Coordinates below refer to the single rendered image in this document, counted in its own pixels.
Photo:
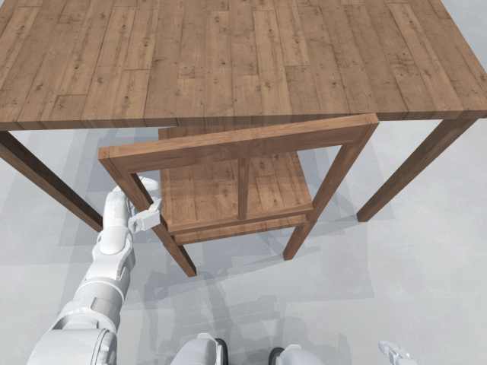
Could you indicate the robot right hand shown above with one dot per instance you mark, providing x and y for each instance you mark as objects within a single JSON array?
[{"x": 396, "y": 355}]

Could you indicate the table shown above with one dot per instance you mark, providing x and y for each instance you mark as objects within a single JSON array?
[{"x": 101, "y": 64}]

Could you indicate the left robot forearm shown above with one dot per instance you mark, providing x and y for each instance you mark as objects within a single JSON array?
[{"x": 101, "y": 294}]

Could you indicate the robot left hand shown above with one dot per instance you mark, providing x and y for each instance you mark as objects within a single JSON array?
[{"x": 118, "y": 209}]

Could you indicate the chair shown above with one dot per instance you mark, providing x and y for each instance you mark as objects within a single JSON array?
[{"x": 220, "y": 181}]

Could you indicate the left robot upper arm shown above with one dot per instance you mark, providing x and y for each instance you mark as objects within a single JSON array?
[{"x": 88, "y": 346}]

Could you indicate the robot right foot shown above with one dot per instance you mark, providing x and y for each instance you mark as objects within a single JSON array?
[{"x": 274, "y": 354}]

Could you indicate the left robot shin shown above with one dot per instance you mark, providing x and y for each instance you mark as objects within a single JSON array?
[{"x": 206, "y": 335}]

